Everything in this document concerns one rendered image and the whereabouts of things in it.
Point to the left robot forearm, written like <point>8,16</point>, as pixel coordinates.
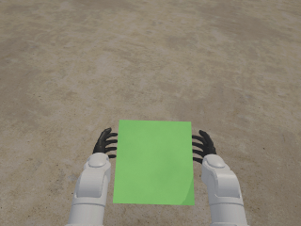
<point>90,193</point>

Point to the robot right hand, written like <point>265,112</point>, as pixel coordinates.
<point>207,147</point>

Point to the robot left hand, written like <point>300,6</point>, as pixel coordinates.
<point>102,142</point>

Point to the right robot forearm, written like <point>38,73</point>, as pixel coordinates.
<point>224,192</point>

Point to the carton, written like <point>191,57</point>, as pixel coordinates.
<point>154,163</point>

